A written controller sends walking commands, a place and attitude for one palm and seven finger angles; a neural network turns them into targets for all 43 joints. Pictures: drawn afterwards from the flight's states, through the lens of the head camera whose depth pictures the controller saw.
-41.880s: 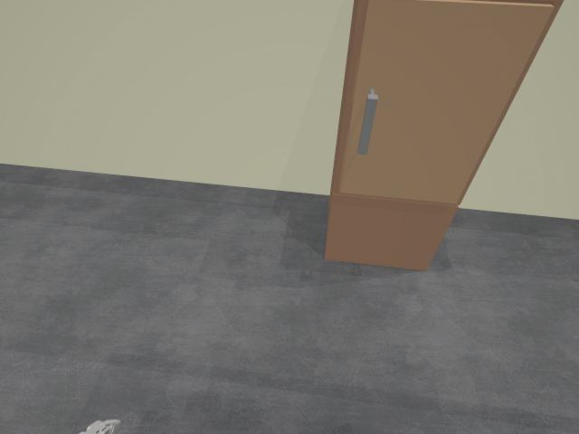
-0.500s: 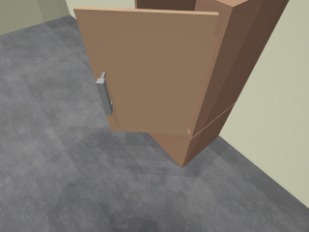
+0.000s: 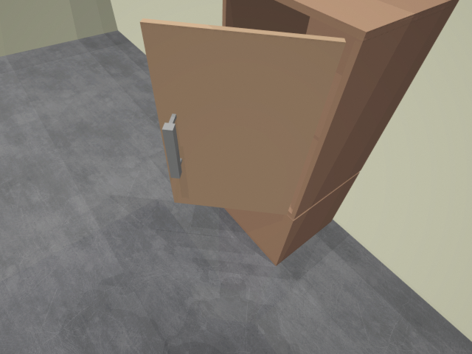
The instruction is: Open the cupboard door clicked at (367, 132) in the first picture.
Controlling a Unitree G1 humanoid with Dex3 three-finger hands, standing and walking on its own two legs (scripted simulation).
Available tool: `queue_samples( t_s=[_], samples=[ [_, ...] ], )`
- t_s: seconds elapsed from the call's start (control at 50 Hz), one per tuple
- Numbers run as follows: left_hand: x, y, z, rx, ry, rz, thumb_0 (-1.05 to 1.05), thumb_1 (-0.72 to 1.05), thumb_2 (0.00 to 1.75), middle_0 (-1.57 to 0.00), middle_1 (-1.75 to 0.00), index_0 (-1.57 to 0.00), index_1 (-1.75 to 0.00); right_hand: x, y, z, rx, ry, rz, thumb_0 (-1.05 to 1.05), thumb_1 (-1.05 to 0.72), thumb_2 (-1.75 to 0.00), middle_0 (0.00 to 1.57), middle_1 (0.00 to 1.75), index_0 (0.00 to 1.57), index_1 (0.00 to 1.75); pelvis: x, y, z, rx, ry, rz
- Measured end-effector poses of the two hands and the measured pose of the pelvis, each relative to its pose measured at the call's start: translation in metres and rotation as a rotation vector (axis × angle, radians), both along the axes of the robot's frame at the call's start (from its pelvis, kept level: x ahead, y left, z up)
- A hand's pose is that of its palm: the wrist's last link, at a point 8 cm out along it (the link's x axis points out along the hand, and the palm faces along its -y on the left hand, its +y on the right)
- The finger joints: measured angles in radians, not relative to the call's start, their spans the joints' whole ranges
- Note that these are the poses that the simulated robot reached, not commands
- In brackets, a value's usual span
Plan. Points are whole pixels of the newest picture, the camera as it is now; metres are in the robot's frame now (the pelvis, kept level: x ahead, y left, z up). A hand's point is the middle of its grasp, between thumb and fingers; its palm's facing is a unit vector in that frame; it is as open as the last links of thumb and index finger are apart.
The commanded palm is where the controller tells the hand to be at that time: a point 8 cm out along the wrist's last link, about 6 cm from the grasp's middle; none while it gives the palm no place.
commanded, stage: come to a stop and stand still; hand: left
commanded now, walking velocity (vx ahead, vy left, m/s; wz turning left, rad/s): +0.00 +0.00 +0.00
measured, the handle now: (174, 147) +0.59 +0.21 -0.05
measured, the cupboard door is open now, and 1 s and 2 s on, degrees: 46 46 46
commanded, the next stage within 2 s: look again from close up in 0.18 s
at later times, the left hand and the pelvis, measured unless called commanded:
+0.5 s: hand out of the picture +0.02 +0.19 -0.18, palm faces -0.01 -0.98 -0.21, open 7.4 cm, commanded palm none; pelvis +0.02 +0.02 +0.00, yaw -1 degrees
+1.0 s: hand (136, 319) +0.18 +0.19 -0.07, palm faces +0.23 -0.96 -0.17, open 7.5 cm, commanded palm +0.13 +0.24 -0.07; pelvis +0.01 -0.01 -0.01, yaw +0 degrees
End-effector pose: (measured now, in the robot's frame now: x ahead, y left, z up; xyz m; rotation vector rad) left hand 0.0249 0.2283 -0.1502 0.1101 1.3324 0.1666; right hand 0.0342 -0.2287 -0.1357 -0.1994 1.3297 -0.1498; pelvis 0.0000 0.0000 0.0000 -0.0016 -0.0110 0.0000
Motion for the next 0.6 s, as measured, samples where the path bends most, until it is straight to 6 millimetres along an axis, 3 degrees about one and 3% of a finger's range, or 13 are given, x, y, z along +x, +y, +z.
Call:
queue_samples(
  t_s=[0.14,0.26,0.42,0.6],
  samples=[
    [-0.024,0.004,0.002,-0.001,0.081,-0.004,0.01,0.91,0.9,-0.2,-0.3,-0.2,-0.3,-0.003,0.006,0.001,0.005,-0.001,-0.012,0.0,-0.93,-0.89,0.2,0.3,0.2,0.3,0.005,0.007,0.003,0.0,0.007,-0.01],
    [-0.029,0.002,0.002,-0.012,0.118,-0.012,0.01,0.91,0.9,-0.2,-0.3,-0.2,-0.3,-0.014,0.012,0.0,0.009,0.038,-0.028,0.0,-0.92,-0.89,0.2,0.3,0.2,0.3,0.012,0.009,0.004,-0.001,0.008,-0.015],
    [-0.016,0.003,0.003,0.012,0.091,-0.058,0.01,0.91,0.9,-0.2,-0.3,-0.2,-0.3,-0.018,0.021,-0.012,0.043,0.032,-0.021,0.01,-0.92,-0.89,0.2,0.3,0.2,0.3,0.016,0.016,-0.003,-0.008,0.017,-0.011],
    [0.015,0.014,0.009,0.057,0.02,-0.069,0.0,0.91,0.9,-0.2,-0.3,-0.2,-0.3,-0.011,0.023,-0.019,0.061,0.008,-0.029,0.01,-0.93,-0.89,0.2,0.3,0.2,0.3,0.024,0.015,-0.005,0.005,-0.004,-0.02]
  ],
)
